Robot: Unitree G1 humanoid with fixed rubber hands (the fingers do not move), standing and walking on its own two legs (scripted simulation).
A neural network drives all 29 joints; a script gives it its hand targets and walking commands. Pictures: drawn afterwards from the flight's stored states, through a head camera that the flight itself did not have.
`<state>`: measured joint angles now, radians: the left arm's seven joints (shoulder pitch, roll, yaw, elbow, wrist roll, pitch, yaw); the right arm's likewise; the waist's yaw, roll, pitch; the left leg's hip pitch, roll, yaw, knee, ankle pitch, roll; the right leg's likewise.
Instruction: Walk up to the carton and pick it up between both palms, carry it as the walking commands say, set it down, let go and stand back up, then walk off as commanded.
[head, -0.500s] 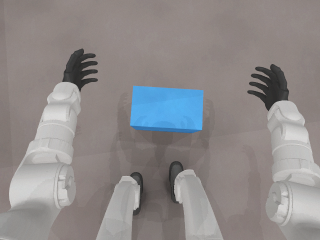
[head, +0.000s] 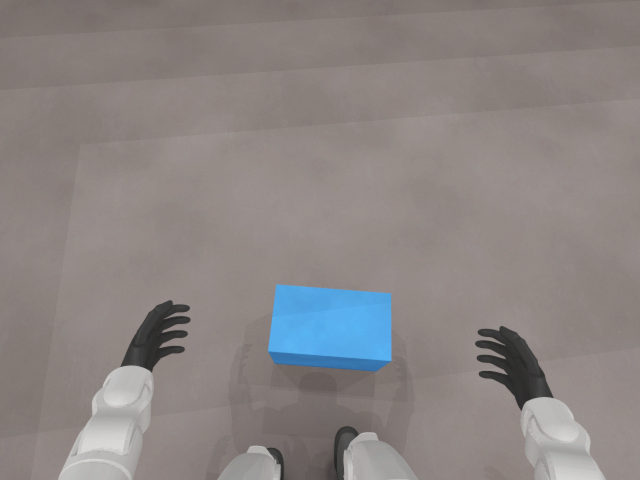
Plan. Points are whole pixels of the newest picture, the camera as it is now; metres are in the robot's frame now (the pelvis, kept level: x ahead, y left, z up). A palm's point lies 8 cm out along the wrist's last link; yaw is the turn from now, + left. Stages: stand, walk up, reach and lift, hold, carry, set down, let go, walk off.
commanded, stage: let go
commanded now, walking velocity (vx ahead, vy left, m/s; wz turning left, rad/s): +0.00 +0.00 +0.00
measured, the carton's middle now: (329, 330) +0.41 -0.05 -0.64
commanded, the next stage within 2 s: stand in 0.70 s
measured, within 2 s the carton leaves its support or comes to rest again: neither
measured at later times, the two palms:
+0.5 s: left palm (87, 438) +0.17 +0.25 -0.04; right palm (513, 429) +0.18 -0.22 -0.04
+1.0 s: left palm (47, 449) +0.16 +0.30 -0.05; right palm (561, 441) +0.17 -0.28 -0.06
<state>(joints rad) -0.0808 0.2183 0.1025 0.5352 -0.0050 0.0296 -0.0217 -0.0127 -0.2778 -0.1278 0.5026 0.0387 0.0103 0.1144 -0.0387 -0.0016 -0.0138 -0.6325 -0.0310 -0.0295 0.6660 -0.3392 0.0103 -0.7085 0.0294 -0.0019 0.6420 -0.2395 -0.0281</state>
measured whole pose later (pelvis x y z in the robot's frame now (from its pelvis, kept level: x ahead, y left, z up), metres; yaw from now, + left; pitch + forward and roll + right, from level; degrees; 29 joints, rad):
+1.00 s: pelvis +0.03 +0.00 +0.02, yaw +1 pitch -1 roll -1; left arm 0.17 0.33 0.05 0.74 0.04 0.01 0.01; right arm 0.21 -0.36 -0.04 0.67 -0.04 0.02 -0.01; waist 0.00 0.03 0.00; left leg -0.12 -0.02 -0.04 0.47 -0.33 0.01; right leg -0.20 0.03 -0.01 0.47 -0.25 -0.02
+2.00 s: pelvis +0.02 +0.00 +0.03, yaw +1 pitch -3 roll +0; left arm 0.12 0.38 0.01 1.04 0.02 -0.01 0.01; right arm 0.16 -0.39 0.00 0.97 -0.02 -0.01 -0.02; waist 0.01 0.02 0.02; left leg -0.05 -0.03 -0.05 0.33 -0.24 0.01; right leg -0.13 0.02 0.00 0.34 -0.17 -0.02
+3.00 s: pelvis +0.06 -0.02 +0.02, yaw -7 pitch +0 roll +1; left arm 0.21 0.31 0.02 1.04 0.03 0.00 -0.04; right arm 0.31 -0.34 -0.02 1.06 -0.04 -0.02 -0.03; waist -0.01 0.01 0.00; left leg 0.01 0.02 0.10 0.32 -0.32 -0.01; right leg -0.44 -0.07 -0.05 0.89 -0.42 0.03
